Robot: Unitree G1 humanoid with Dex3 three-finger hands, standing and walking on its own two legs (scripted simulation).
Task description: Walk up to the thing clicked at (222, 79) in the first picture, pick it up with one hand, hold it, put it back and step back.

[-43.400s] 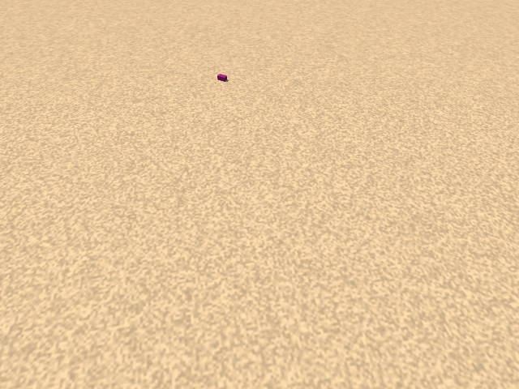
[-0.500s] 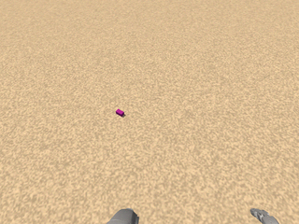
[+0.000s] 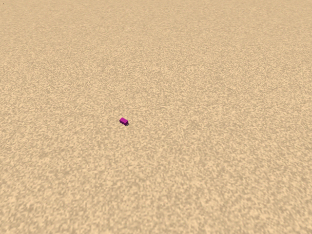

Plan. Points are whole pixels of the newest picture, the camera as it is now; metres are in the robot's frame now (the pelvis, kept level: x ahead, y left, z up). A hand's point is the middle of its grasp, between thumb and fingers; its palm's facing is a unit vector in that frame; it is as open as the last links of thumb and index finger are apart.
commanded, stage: step back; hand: left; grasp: from above
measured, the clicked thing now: (123, 121) +1.07 +0.25 -0.74
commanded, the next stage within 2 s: stand in 0.50 s
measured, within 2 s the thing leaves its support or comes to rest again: neither
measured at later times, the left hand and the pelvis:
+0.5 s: hand out of the picture +0.12 +0.30 -0.15, palm faces +0.03 -0.93 -0.36, open 7.4 cm; pelvis +0.05 +0.03 +0.00, yaw +1 degrees
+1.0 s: hand out of the picture +0.13 +0.28 -0.13, palm faces -0.03 -0.94 -0.34, open 7.4 cm; pelvis +0.05 +0.03 +0.02, yaw +1 degrees
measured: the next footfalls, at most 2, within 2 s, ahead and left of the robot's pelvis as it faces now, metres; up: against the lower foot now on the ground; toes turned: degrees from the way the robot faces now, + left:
left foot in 0.26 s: +0.12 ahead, +0.16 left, +0.00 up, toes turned +2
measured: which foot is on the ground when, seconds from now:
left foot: up 0.00-0.24, down 0.26-1.00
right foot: down 0.00-1.00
